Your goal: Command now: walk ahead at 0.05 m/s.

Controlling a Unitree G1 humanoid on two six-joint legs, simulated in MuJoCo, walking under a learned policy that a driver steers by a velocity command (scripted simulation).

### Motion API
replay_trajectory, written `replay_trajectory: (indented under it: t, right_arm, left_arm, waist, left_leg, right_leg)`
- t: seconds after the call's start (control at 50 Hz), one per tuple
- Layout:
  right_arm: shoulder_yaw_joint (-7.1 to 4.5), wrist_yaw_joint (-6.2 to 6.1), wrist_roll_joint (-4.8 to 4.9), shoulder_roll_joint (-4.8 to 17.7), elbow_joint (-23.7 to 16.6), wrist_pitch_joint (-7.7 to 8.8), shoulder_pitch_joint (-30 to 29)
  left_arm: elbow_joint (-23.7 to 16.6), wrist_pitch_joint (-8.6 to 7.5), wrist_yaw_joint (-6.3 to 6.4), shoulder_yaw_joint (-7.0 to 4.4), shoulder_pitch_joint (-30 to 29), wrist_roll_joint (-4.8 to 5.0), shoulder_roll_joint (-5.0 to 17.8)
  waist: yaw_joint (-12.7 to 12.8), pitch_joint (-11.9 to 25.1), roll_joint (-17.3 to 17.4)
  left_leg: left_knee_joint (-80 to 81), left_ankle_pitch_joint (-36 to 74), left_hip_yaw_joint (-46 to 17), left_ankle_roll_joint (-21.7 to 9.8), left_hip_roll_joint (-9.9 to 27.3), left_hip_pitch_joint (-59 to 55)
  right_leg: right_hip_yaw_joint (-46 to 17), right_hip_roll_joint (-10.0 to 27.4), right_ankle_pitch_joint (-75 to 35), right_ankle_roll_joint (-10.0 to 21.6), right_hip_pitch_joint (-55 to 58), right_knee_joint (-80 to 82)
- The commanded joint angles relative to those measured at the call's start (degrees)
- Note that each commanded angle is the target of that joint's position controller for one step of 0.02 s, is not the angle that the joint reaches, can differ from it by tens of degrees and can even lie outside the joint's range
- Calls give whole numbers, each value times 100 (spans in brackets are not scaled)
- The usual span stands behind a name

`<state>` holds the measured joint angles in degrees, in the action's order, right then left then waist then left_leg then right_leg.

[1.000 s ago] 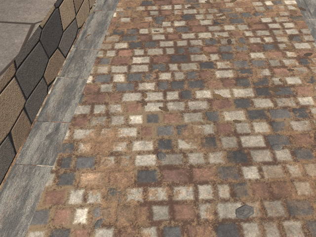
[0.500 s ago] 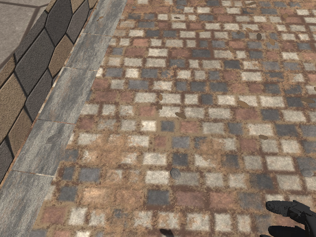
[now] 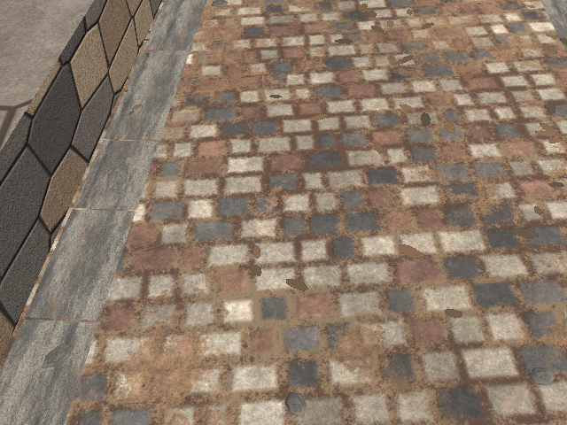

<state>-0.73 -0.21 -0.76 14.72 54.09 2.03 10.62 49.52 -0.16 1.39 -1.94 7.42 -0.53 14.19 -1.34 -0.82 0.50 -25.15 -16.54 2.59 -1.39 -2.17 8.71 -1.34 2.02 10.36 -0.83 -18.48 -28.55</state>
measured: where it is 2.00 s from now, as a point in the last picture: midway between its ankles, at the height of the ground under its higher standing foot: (337, 311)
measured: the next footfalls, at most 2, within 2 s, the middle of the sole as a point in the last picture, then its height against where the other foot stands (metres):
left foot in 1.08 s outside the picture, level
right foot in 1.66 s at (372, 350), level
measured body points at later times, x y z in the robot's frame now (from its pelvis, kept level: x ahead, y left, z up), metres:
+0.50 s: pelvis +0.04 -0.02 -0.01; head +0.04 -0.02 +0.44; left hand +0.13 +0.25 -0.14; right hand +0.06 -0.29 -0.16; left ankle -0.04 +0.10 -0.74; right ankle +0.05 -0.13 -0.74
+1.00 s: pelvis +0.21 -0.02 +0.00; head +0.24 -0.02 +0.45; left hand +0.14 +0.23 -0.14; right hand +0.42 -0.25 -0.11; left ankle +0.39 +0.12 -0.70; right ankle +0.06 -0.13 -0.74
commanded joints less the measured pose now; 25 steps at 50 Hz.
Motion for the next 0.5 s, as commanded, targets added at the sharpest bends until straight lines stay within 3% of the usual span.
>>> replay_trajectory:
  t: [0.02,0.14,0.34,0.36,0.38,0.42,0.46,0.5]
  right_arm:
    - [-130,-107,23,699,-63,-129,267]
    - [-143,-139,59,679,129,-206,235]
    - [-140,-187,52,624,451,-269,265]
    - [-128,-186,55,565,533,-266,397]
    - [-133,-188,79,570,572,-267,431]
    - [-158,-204,120,655,516,-237,347]
    - [-153,-212,160,640,479,-110,480]
    - [-173,-189,203,705,538,59,805]
  left_arm:
    - [-174,-103,-56,-161,-89,8,718]
    - [131,-152,-46,-166,-99,46,715]
    - [498,-46,-11,-172,-263,54,659]
    - [588,-29,-8,-162,-174,58,601]
    - [634,-3,0,-179,-159,88,624]
    - [655,6,14,-214,-150,117,681]
    - [629,-114,-7,-211,-198,137,645]
    - [585,-300,-77,-194,-285,172,535]
  waist:
    - [38,338,-478]
    - [56,503,-235]
    - [59,271,-65]
    - [42,368,-83]
    - [51,243,-85]
    - [95,-238,41]
    - [42,-671,8]
    - [-52,-807,184]
  left_leg:
    - [276,687,-267,-14,351,461]
    - [138,1387,-295,33,444,118]
    - [212,1037,-256,87,459,126]
    - [265,473,-198,73,416,96]
    - [261,-300,-158,14,359,246]
    - [273,-1702,-322,-214,427,683]
    - [334,-2269,-604,-409,589,869]
    - [485,-2332,-1094,-655,889,623]
  right_leg:
    - [-437,330,-1635,366,971,280]
    - [-350,276,-2391,472,1133,92]
    - [-244,144,-1736,473,1032,188]
    - [-178,71,-1073,464,1075,220]
    - [-120,-27,-66,472,985,217]
    - [-125,-134,2107,541,463,232]
    - [-257,-94,2673,615,-26,228]
    - [-202,-131,2359,619,-424,-112]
